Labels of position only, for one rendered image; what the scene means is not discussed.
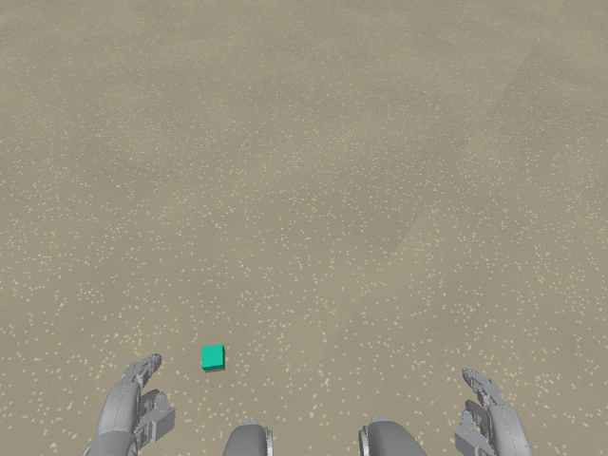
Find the left robot arm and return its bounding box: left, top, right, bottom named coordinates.
left=83, top=430, right=138, bottom=456

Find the right robot hand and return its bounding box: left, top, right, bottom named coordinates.
left=454, top=368, right=533, bottom=456

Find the small box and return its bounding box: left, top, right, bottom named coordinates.
left=201, top=345, right=225, bottom=371

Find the left robot hand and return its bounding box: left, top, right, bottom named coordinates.
left=95, top=353, right=176, bottom=450

